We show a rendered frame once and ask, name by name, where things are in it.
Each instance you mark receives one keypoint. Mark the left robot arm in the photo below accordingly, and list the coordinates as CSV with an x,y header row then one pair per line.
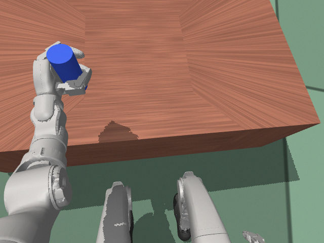
x,y
39,187

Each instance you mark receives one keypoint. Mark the right robot foot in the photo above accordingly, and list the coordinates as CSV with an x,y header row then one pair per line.
x,y
183,235

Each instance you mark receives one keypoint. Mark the right robot hand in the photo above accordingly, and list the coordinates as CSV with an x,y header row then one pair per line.
x,y
253,238

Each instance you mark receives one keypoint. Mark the can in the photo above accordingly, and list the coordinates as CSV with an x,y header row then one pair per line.
x,y
64,62

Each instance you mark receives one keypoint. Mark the left robot hand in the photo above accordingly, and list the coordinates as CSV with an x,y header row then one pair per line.
x,y
47,81

